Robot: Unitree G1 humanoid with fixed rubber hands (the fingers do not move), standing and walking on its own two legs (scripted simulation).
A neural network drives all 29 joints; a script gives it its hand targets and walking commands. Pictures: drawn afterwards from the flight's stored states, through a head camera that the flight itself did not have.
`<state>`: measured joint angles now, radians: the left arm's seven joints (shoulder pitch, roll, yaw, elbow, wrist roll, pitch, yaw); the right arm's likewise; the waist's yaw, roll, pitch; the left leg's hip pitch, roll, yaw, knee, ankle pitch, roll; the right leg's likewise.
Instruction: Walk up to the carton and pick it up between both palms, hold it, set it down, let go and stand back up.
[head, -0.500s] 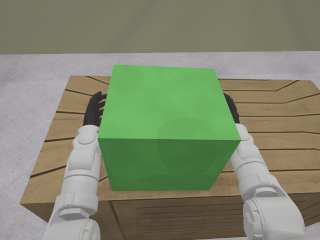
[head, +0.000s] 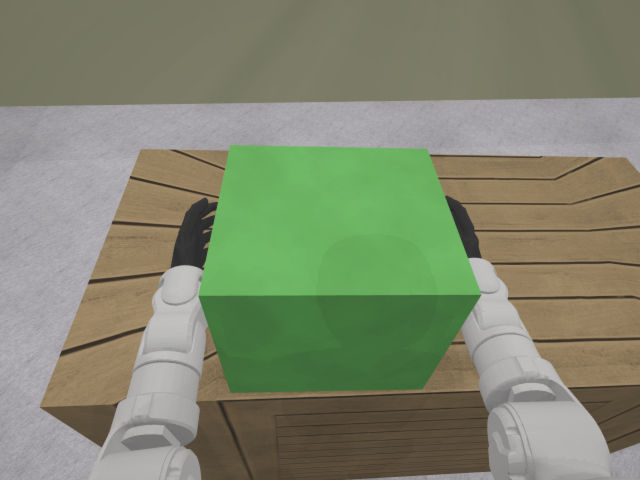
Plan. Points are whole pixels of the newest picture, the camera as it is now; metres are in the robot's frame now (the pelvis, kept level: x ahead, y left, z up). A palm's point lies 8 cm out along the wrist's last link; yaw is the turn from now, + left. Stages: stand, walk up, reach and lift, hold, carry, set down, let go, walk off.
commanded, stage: set down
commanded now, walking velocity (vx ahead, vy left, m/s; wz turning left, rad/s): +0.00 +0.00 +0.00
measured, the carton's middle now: (329, 270) +0.37 -0.01 +0.05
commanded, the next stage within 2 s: none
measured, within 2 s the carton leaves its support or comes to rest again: rests again in 0.10 s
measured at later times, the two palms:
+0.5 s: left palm (193, 267) +0.36 +0.16 +0.06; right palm (460, 260) +0.38 -0.19 +0.06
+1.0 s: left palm (195, 270) +0.36 +0.16 +0.05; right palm (461, 264) +0.38 -0.19 +0.05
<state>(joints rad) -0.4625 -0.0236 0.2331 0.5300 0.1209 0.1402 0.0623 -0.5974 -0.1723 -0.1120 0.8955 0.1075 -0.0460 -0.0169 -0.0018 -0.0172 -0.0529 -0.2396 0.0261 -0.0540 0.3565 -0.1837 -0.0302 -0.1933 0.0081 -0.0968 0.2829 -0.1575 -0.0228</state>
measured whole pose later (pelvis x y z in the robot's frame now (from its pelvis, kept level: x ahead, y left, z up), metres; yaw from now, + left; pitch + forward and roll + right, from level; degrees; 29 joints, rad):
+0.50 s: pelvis +0.00 +0.00 +0.00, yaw +0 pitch +4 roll -1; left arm -0.45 -0.03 0.23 0.60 0.12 0.01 0.07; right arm -0.58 -0.17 -0.12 0.94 0.08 -0.15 -0.01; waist 0.00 -0.01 -0.05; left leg -0.24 0.03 -0.05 0.35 -0.18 -0.03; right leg -0.19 0.01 -0.10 0.28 -0.16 -0.02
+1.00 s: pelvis +0.00 +0.00 +0.00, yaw +0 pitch +4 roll -1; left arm -0.47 -0.03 0.26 0.73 0.12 -0.11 0.07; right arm -0.58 -0.16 -0.17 1.01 0.03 -0.24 0.02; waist 0.01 0.00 -0.05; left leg -0.24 0.03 -0.05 0.35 -0.19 -0.03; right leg -0.19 0.01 -0.10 0.28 -0.16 -0.02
